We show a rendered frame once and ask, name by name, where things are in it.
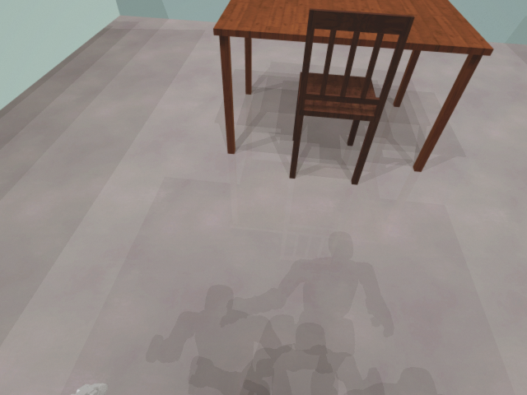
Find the chair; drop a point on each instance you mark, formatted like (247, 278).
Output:
(347, 97)

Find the table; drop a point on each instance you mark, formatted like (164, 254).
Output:
(437, 26)

